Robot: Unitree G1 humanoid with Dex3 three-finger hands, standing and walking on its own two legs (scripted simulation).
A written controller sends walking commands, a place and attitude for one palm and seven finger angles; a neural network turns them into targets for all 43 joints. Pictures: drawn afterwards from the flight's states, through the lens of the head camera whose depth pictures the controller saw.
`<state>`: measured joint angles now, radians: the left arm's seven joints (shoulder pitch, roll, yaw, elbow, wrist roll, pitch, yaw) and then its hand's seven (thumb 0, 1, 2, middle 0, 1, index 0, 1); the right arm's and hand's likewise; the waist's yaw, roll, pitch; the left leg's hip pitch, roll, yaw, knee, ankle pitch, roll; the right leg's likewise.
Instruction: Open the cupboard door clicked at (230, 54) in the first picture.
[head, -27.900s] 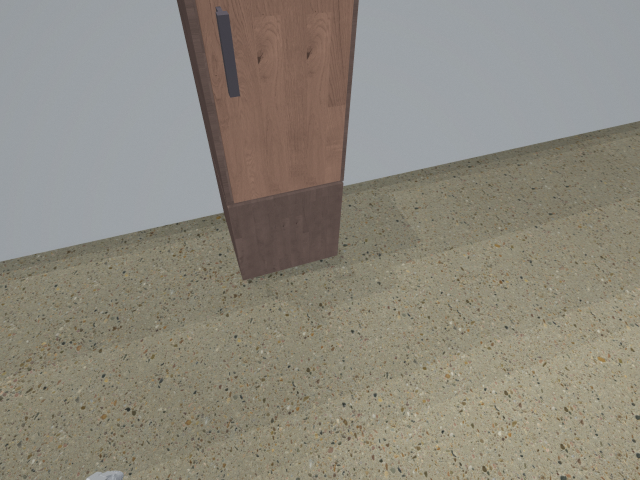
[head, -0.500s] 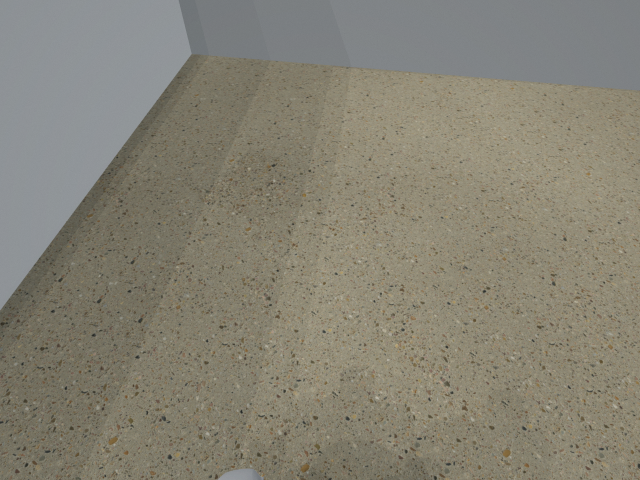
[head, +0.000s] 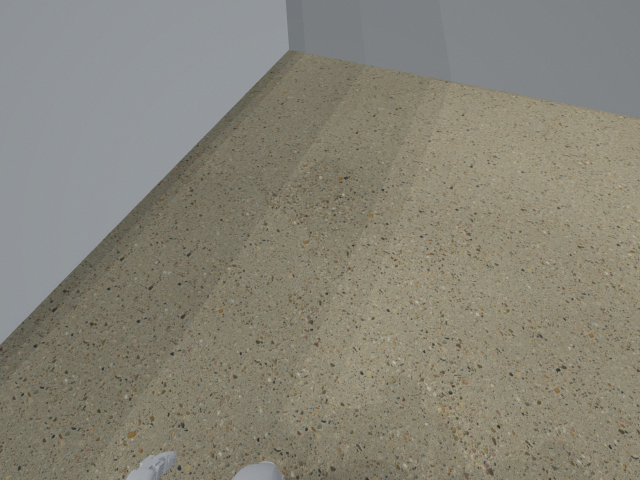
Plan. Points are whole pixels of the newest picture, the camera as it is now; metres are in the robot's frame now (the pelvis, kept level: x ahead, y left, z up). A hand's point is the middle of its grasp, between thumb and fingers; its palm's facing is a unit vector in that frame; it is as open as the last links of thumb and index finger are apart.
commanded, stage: turn to face it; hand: left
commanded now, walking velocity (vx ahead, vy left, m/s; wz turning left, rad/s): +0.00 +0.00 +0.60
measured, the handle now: out of the picture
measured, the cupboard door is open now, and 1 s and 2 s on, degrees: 42 42 42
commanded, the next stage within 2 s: none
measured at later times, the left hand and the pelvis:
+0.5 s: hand out of the picture +0.07 +0.22 -0.15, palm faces +0.34 -0.90 -0.27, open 7.4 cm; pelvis +0.05 -0.02 +0.01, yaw +18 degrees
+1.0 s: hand out of the picture -0.01 +0.18 -0.18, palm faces +0.61 -0.76 -0.21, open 7.4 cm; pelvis +0.06 -0.03 +0.01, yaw +37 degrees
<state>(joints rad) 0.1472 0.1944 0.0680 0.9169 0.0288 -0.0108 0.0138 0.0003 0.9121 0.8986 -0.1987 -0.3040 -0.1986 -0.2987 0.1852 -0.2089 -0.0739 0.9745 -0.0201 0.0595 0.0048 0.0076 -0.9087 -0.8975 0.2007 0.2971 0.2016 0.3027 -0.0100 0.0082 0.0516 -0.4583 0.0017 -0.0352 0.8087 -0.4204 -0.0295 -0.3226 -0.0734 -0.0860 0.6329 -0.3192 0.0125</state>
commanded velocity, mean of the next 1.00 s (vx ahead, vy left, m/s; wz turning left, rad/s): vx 0.00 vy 0.00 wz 0.60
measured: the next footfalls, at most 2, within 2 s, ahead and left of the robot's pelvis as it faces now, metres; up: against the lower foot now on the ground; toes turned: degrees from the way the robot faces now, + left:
left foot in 0.28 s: +0.08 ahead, +0.13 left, +0.00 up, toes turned +18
right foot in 0.56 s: +0.17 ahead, -0.14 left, +0.00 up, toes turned +17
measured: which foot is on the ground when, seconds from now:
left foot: up 0.00-0.26, down 0.28-0.56, up 0.58-0.86, down 0.88-1.00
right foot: down 0.00-0.26, up 0.28-0.54, down 0.56-0.86, up 0.88-1.00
